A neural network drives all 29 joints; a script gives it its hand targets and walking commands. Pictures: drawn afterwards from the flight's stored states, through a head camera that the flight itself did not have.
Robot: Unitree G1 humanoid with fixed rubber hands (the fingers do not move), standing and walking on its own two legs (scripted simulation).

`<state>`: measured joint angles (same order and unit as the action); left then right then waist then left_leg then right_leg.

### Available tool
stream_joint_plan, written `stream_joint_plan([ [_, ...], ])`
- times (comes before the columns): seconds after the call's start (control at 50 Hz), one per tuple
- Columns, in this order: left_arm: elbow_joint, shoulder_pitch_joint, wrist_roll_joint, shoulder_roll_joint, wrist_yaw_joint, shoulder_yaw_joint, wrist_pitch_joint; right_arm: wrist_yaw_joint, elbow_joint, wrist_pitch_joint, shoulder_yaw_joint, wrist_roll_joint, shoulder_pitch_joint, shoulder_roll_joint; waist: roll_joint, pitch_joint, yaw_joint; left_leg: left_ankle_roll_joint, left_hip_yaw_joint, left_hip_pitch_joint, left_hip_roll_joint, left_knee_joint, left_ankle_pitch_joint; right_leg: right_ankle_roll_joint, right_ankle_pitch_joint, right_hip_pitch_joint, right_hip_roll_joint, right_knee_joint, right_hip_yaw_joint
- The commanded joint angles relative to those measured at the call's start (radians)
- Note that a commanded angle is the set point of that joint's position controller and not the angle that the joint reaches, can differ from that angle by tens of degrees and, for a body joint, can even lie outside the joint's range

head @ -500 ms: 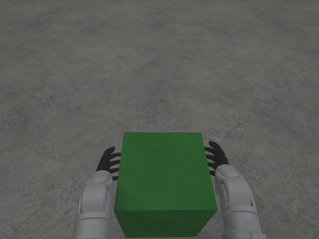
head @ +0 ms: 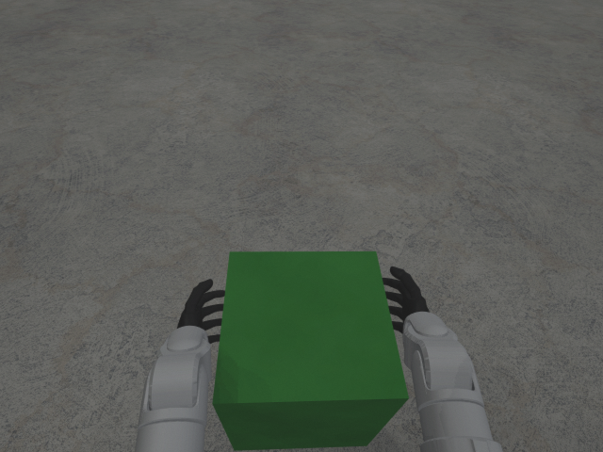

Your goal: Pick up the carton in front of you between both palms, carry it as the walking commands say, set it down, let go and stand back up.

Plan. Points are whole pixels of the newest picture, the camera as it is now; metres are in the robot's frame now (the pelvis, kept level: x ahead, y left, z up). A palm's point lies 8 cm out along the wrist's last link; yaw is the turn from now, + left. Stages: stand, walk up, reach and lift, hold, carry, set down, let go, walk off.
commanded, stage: set down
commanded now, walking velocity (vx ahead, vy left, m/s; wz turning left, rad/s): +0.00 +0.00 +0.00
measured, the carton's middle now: (302, 354) +0.28 +0.01 -0.05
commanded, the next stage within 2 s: none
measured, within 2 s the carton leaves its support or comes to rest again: neither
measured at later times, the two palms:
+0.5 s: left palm (208, 346) +0.32 +0.16 -0.09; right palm (389, 339) +0.32 -0.14 -0.08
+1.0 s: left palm (214, 368) +0.35 +0.18 -0.26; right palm (359, 357) +0.37 -0.12 -0.25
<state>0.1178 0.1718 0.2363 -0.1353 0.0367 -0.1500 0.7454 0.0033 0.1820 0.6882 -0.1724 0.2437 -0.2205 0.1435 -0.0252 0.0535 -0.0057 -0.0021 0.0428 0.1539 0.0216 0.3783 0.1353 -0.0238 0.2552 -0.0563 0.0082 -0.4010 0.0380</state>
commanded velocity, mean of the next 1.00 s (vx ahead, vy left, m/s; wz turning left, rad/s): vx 0.00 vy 0.00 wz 0.00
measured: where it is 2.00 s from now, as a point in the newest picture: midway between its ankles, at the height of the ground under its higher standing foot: outside the picture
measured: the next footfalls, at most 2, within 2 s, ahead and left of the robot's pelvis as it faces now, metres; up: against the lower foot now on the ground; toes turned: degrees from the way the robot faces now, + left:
none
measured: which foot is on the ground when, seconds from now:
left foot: down 0.00-1.00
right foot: down 0.00-1.00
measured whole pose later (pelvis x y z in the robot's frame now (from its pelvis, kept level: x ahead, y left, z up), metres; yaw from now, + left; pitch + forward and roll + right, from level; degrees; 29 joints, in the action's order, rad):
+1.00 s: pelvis -0.06 +0.02 -0.18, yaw -6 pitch +39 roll -1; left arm 0.59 0.69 0.24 -0.05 0.02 -0.43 0.26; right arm -0.05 0.66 0.20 -0.45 0.23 -0.77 0.13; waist -0.06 -0.20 -0.05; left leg 0.01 0.00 1.66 0.00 1.38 0.40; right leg 0.00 0.52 -1.59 0.06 -1.43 -0.01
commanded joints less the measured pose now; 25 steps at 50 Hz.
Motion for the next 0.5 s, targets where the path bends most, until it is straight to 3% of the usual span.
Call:
stream_joint_plan([
  [0.0, -0.103, 0.511, -0.234, -0.842, -0.213, 0.528, -0.066, 0.189, -0.027, -0.031, 0.472, -0.198, -0.402, 0.853, 0.033, -0.280, 0.000, 0.015, -0.113, -0.274, -0.111, 0.013, -0.222, -0.002, -0.292, -0.069, 0.048, 0.070, -0.155],
  [0.1, 0.132, 0.659, -0.126, -0.850, -0.213, 0.332, -0.106, 0.231, 0.172, -0.083, 0.380, -0.156, -0.648, 0.855, -0.002, -0.132, -0.058, 0.034, -0.104, -0.248, -0.103, 0.044, 0.062, -0.021, 0.085, -0.270, 0.028, 0.073, -0.152],
  [0.12, 0.187, 0.710, -0.109, -0.853, -0.223, 0.290, -0.120, 0.238, 0.236, -0.103, 0.344, -0.134, -0.696, 0.868, -0.019, -0.127, -0.063, 0.035, -0.104, -0.226, -0.099, 0.055, 0.125, -0.026, 0.153, -0.282, 0.028, 0.066, -0.148],
  [0.14, 0.239, 0.759, -0.089, -0.862, -0.230, 0.258, -0.132, 0.243, 0.289, -0.122, 0.303, -0.107, -0.746, 0.870, 0.005, -0.120, -0.065, 0.031, -0.101, -0.194, -0.098, 0.062, 0.144, -0.030, 0.158, -0.297, 0.034, 0.041, -0.138],
  [0.18, 0.329, 0.850, -0.048, -0.854, -0.239, 0.183, -0.158, 0.239, 0.390, -0.161, 0.199, -0.050, -0.825, 0.874, 0.000, -0.118, -0.051, 0.028, -0.102, -0.176, -0.096, 0.088, 0.208, -0.039, 0.212, -0.346, 0.038, 0.009, -0.134],
  [0.26, 0.441, 0.914, 0.048, -0.772, -0.229, 0.019, -0.214, 0.203, 0.526, -0.220, -0.033, 0.091, -0.847, 0.783, 0.020, -0.099, -0.018, 0.023, -0.102, -0.090, -0.093, 0.142, 0.231, -0.045, 0.209, -0.423, 0.054, -0.067, -0.126],
  [0.32, 0.469, 0.872, 0.113, -0.664, -0.213, -0.073, -0.275, 0.179, 0.564, -0.268, -0.143, 0.158, -0.804, 0.684, 0.037, -0.128, -0.014, 0.023, -0.094, 0.043, -0.100, 0.197, 0.166, -0.032, 0.140, -0.488, 0.071, -0.146, -0.109],
  [0.38, 0.477, 0.846, 0.132, -0.612, -0.201, -0.088, -0.361, 0.169, 0.559, -0.343, -0.141, 0.161, -0.794, 0.643, 0.036, -0.221, -0.021, 0.021, -0.097, 0.156, -0.111, 0.273, 0.059, -0.018, 0.065, -0.574, 0.091, -0.228, -0.104],
  [0.48, 0.482, 0.905, 0.058, -0.699, -0.192, 0.054, -0.533, 0.168, 0.549, -0.505, 0.029, 0.066, -0.849, 0.728, 0.027, -0.491, -0.023, 0.011, -0.112, 0.253, -0.126, 0.435, -0.093, 0.001, -0.027, -0.731, 0.125, -0.389, -0.102],
])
